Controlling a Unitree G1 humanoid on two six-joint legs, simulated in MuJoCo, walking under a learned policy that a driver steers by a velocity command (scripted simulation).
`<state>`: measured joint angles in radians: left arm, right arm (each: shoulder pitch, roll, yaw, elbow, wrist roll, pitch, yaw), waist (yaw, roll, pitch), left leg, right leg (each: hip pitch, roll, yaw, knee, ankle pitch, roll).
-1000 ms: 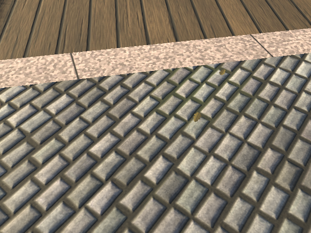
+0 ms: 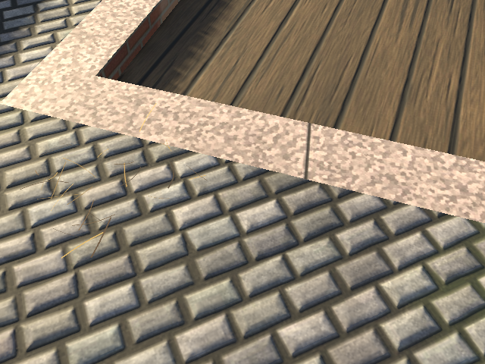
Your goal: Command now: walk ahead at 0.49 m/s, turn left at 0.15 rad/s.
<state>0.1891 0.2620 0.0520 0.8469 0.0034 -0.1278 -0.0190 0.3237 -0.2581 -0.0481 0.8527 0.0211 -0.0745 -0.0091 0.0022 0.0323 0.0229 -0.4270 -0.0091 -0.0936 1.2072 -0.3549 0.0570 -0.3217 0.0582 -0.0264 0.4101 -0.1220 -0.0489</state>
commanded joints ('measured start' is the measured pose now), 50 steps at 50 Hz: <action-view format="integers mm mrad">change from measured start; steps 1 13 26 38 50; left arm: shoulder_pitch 28 197 113 -206 17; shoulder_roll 68 171 51 53 136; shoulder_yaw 8 29 18 10 49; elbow -25 20 -108 -279 -252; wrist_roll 1 -39 -29 -27 -10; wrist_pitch -8 37 83 83 56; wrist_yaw -7 21 12 -52 -12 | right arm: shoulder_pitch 18 -299 -91 8 -70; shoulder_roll -41 -96 -99 -206 -154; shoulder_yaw -12 -5 -36 -66 -40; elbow -77 -196 -91 -20 -148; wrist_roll -11 -3 -32 -2 -31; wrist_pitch -14 -54 -61 -10 -43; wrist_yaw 1 20 16 -5 0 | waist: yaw -20 29 2 -67 -35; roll -94 -124 49 29 -67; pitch -39 -11 -14 63 -95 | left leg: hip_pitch -172 45 318 498 -203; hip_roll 117 35 276 315 146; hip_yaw -8 42 2 257 15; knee -49 -711 -1052 -971 -56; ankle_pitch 58 320 408 581 76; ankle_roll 0 -56 128 69 -74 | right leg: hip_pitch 137 130 -416 -369 160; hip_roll -263 -252 -181 -130 -226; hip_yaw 329 305 137 -24 379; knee -260 -161 724 255 -172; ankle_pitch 7 -30 -55 23 176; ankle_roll -198 -132 36 -33 -250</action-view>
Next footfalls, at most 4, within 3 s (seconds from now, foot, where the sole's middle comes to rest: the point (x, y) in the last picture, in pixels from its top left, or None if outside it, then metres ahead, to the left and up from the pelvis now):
0.32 left None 0.33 0.15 -0.77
0.84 right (325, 343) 0.53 -0.19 -0.77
1.38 left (309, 230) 0.90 -0.18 -0.77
1.88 right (386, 180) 1.10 -0.46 -0.77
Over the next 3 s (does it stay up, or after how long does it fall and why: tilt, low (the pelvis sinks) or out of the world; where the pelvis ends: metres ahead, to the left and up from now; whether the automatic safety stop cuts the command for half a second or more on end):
stays up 1.59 -0.39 -0.13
